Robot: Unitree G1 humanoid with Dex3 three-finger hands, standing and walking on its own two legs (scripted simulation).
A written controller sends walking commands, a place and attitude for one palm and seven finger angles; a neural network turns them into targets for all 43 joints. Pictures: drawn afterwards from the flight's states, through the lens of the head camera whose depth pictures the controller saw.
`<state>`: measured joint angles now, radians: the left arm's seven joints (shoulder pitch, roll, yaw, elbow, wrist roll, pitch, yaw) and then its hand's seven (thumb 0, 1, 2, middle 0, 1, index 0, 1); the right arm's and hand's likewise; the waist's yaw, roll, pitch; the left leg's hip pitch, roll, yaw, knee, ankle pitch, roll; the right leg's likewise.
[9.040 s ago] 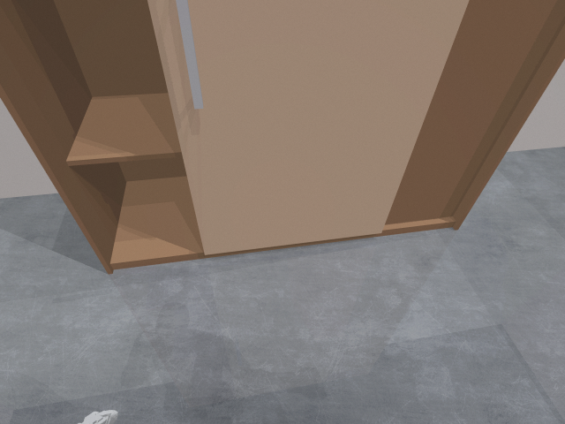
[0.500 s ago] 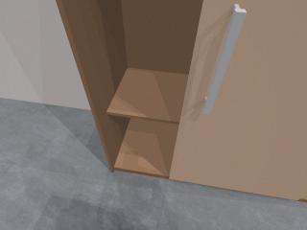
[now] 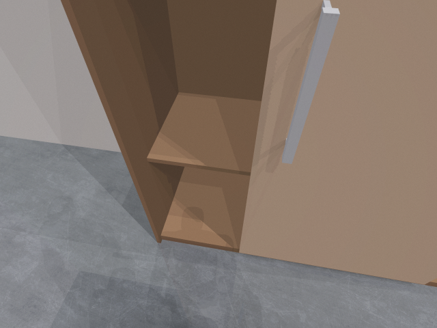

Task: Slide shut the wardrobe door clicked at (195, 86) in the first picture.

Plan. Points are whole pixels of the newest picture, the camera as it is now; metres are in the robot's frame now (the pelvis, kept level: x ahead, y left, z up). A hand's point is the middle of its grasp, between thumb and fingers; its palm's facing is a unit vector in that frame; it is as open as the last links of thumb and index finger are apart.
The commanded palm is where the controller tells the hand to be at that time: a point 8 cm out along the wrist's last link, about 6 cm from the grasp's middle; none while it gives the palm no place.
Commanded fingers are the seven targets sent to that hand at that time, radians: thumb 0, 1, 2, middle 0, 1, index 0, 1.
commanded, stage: look again from close up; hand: right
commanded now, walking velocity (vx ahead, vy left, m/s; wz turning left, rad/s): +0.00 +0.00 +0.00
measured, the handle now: (303, 96) +0.51 -0.14 +0.17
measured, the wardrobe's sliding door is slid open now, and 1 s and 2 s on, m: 0.38 0.38 0.38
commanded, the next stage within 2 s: raise the hand with hooked fingers in 0.32 s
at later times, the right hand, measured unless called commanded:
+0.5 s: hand out of the picture +0.06 -0.18 -0.14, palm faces +0.16 +0.96 -0.25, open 7.3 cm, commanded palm +0.11 -0.21 -0.06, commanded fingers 0.00 -0.78 -0.85 0.21 0.38 0.21 0.38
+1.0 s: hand out of the picture +0.12 -0.18 +0.02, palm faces +0.31 +0.95 -0.08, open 9.6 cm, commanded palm +0.13 -0.23 +0.02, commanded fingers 0.00 -0.20 -0.60 0.25 0.75 0.25 0.75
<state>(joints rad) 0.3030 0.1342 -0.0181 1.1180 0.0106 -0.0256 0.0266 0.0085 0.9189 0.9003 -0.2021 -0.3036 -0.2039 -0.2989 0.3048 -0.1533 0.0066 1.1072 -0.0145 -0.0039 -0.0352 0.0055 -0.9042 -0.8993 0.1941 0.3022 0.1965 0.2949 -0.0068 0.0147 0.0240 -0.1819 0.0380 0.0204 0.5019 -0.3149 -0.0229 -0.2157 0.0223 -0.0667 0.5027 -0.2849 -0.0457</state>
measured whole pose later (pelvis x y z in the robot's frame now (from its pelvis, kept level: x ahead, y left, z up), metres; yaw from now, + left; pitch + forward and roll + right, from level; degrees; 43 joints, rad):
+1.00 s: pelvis -0.04 +0.06 -0.06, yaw -4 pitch +6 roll +1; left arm 0.17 0.26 0.02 0.56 -0.02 -0.26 0.07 0.01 0.91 0.90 -0.20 -0.30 -0.20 -0.30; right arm 0.47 -0.22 -0.23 -0.04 0.30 -0.50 0.18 0.02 -0.42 -0.70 0.23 0.61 0.23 0.60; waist -0.07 -0.02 -0.08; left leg -0.60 -0.02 0.15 0.97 -0.49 0.08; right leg -0.69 -0.05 0.07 1.00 -0.43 0.03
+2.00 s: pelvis -0.03 +0.01 +0.00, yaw -3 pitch -2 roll +1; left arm 0.21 0.23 -0.11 0.65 -0.06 -0.28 0.10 0.01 0.90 0.90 -0.21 -0.30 -0.21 -0.30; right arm -0.09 -0.43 -0.45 0.04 0.32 0.11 0.33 -0.01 0.50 -0.30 0.30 1.20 0.30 1.19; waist -0.08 -0.04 -0.02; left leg -0.18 0.02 0.08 0.49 -0.28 0.00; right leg -0.26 0.00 0.00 0.55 -0.26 -0.03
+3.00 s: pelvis -0.02 +0.04 +0.00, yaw -2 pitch -1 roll +0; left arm 0.21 0.28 -0.06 0.66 -0.08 -0.26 0.12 0.01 0.91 0.90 -0.20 -0.30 -0.21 -0.30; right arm -0.23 -0.41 -0.43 0.26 0.31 0.10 0.34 -0.01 0.51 -0.30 0.30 1.20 0.30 1.20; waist -0.04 -0.06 -0.03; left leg -0.20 -0.02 0.08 0.52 -0.30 0.04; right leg -0.26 -0.03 0.00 0.54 -0.26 0.01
